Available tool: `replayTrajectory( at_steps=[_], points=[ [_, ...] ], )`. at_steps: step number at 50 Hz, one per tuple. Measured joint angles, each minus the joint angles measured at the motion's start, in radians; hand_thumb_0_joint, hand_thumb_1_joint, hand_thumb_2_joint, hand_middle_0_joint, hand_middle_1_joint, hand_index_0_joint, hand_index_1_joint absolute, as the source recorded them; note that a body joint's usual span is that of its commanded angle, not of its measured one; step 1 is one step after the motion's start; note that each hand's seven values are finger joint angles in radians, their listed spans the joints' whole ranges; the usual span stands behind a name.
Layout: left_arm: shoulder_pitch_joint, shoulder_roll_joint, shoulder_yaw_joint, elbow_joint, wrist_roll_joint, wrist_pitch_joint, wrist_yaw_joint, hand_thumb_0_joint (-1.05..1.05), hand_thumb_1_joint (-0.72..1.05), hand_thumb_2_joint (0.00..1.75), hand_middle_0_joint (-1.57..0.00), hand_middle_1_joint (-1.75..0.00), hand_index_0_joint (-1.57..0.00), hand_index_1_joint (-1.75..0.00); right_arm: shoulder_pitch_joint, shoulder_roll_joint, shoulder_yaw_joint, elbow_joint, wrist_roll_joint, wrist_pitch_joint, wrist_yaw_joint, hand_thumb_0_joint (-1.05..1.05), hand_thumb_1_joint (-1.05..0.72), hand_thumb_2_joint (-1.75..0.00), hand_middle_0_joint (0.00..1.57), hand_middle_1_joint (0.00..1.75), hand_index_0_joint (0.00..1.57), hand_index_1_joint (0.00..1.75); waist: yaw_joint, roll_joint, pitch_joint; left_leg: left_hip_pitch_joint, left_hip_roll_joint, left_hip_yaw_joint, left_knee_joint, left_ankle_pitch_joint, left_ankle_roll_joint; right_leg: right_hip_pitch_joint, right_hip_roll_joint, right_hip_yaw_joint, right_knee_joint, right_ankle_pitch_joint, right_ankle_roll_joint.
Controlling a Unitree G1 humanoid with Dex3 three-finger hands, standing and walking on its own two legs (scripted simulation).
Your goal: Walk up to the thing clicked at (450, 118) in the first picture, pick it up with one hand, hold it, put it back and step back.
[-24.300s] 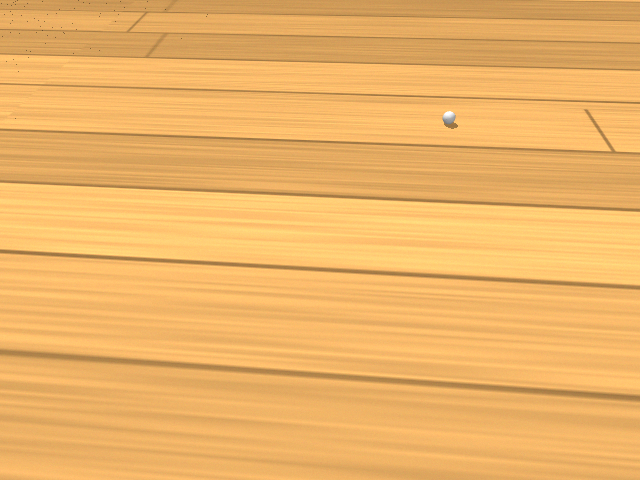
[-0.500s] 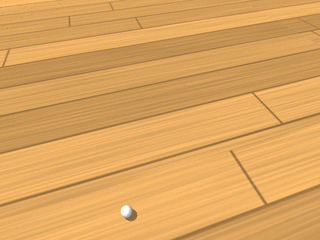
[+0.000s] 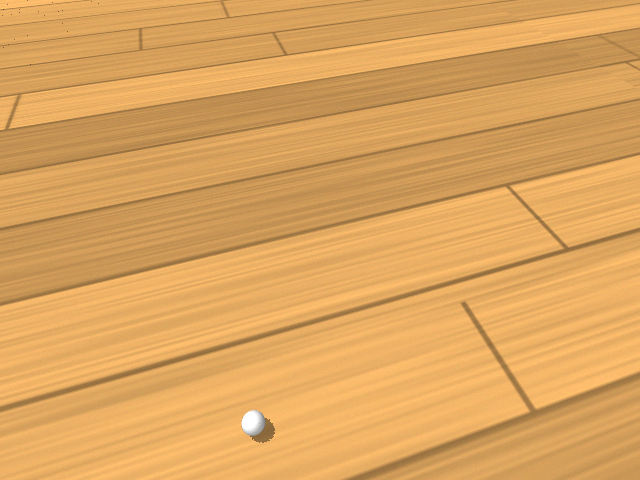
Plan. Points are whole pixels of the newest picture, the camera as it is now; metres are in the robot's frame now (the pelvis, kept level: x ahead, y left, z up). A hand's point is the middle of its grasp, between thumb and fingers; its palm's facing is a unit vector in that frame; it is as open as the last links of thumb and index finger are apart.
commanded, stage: stand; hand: left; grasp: from above
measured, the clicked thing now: (253, 422) +0.44 +0.22 -0.75
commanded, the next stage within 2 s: rise first in 0.70 s
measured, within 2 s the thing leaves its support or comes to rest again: neither
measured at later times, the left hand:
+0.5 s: hand out of the picture +0.07 +0.26 -0.16, palm faces -0.03 -0.94 -0.34, open 7.4 cm
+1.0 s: hand out of the picture +0.15 +0.25 -0.17, palm faces -0.01 -0.94 -0.33, open 8.5 cm
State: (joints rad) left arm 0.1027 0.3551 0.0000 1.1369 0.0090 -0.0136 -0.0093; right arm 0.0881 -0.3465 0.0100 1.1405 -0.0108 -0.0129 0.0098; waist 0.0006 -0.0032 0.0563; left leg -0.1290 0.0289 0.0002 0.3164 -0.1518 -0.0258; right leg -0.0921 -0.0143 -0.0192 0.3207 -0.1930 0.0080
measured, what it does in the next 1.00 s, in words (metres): stands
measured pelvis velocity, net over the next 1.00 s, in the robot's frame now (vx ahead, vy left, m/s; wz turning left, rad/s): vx -0.01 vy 0.00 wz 0.01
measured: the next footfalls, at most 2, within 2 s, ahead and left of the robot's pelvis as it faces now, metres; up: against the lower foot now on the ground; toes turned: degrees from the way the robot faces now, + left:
none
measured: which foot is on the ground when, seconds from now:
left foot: down 0.00-1.00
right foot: down 0.00-1.00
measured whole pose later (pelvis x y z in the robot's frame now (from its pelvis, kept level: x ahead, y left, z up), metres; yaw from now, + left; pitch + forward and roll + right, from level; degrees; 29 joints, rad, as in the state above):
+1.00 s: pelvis -0.01 +0.00 -0.01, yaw +0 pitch +5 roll +0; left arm -0.05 0.34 0.12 1.08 0.07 -0.03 -0.02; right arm 0.18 -0.27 -0.01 0.85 0.02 -0.05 -0.02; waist -0.02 -0.01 0.04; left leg -0.38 0.03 -0.01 0.53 -0.23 -0.02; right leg -0.34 -0.02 -0.02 0.53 -0.28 0.01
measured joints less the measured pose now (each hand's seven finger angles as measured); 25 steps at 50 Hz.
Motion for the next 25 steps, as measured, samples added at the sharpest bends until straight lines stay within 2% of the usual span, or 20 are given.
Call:
replayTrajectory(
  at_steps=[25],
  points=[
    [0.008,0.002,-0.001,-0.004,0.001,0.001,0.001,0.00,0.90,0.90,-0.21,-0.30,-0.20,-0.30,0.008,0.000,0.001,-0.003,0.000,0.001,-0.001,0.00,-0.91,-0.89,0.20,0.30,0.20,0.30,0.001,-0.001,0.001,0.005,-0.004,0.002,-0.004,-0.004,0.003,0.002,-0.005,0.001,0.002,-0.007,0.002]
  ],
)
